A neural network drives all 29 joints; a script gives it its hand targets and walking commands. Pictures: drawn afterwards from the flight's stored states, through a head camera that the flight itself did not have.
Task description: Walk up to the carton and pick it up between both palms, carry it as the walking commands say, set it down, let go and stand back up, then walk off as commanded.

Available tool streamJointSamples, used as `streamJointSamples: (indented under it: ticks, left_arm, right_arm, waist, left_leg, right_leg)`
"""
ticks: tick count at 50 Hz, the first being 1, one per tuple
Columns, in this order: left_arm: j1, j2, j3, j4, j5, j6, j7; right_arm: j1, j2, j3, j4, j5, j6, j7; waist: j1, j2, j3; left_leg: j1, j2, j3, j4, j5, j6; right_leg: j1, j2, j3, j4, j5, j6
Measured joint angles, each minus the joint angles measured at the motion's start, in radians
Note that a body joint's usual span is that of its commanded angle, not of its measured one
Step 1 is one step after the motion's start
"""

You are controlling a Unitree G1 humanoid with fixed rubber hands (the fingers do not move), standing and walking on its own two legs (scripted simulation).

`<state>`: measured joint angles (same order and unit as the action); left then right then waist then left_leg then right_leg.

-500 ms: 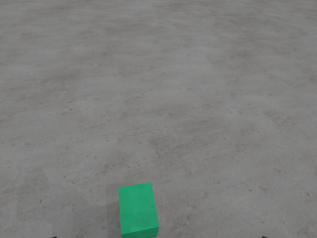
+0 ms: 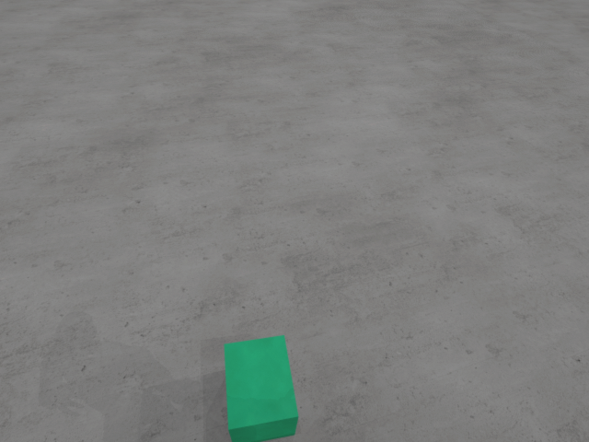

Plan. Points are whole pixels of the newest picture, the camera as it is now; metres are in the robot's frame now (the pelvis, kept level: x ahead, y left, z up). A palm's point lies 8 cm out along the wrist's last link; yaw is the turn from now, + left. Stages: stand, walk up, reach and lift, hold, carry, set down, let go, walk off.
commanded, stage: stand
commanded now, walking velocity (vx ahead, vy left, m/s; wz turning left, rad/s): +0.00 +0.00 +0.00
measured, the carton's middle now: (259, 389) +0.43 +0.08 -0.68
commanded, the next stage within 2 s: walk off in 0.44 s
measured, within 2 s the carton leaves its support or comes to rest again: neither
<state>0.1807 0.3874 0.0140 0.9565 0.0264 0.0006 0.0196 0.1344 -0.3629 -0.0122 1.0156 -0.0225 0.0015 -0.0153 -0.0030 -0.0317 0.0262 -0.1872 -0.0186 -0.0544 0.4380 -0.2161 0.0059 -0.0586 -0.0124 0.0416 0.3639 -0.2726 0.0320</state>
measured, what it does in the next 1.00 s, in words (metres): stands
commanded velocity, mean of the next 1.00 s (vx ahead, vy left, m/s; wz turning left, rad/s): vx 0.00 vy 0.08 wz -0.24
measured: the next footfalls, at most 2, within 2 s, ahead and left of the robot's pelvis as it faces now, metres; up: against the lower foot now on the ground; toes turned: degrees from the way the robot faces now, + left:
right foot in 1.42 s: +0.01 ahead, +0.00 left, +0.00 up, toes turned -21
left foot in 1.86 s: +0.19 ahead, +0.31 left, +0.00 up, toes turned -21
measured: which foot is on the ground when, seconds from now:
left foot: down 0.00-1.00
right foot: down 0.00-1.00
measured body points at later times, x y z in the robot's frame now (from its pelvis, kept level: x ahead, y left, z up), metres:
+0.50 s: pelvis +0.00 +0.00 +0.00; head +0.00 +0.01 +0.45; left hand +0.08 +0.31 -0.13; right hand +0.10 -0.32 -0.11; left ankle +0.01 +0.12 -0.74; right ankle -0.05 -0.14 -0.74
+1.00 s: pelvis +0.00 +0.03 -0.01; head +0.02 +0.05 +0.44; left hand +0.06 +0.34 -0.15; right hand +0.00 -0.27 -0.14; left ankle +0.01 +0.12 -0.74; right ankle -0.05 -0.14 -0.74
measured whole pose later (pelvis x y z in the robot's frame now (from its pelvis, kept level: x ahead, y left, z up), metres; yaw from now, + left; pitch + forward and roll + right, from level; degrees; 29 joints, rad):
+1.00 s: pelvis +0.00 +0.03 -0.01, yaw -2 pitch +0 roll +0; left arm 0.23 0.35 0.05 0.97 0.04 0.05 0.04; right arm 0.29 -0.33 -0.03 1.06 -0.03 0.04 -0.02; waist 0.03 -0.02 0.02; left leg -0.28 -0.03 0.05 0.58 -0.31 -0.01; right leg -0.17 -0.06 0.10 0.51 -0.35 0.08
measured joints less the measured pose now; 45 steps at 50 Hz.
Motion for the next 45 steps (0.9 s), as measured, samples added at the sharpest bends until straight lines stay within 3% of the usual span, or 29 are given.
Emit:
streamJointSamples:
  ticks: [33, 40, 45]
  left_arm:
    - [-0.032, 0.003, 0.003, 0.047, -0.008, 0.009, -0.004]
    - [-0.014, -0.049, -0.014, 0.030, 0.009, 0.034, -0.001]
    - [0.028, -0.058, 0.003, 0.028, 0.014, 0.042, 0.009]
  right_arm:
    - [-0.012, -0.014, 0.010, 0.039, 0.014, 0.002, 0.000]
    - [0.052, 0.023, 0.011, 0.086, 0.016, 0.034, -0.013]
    - [0.100, 0.034, -0.005, 0.084, 0.004, 0.038, -0.012]
  waist:
    - [0.001, 0.010, 0.004]
    - [0.037, 0.019, -0.006]
    - [0.043, 0.024, -0.009]
  left_leg:
    - [-0.010, -0.004, -0.027, -0.005, 0.013, -0.009]
    - [-0.014, -0.014, -0.009, -0.021, 0.022, -0.008]
    - [-0.045, -0.014, 0.037, 0.034, -0.012, -0.018]
  right_leg:
    - [-0.001, -0.003, -0.028, 0.000, 0.000, -0.005]
    - [-0.024, -0.018, -0.014, 0.017, -0.008, 0.003]
    - [-0.060, -0.026, 0.021, 0.059, -0.027, 0.017]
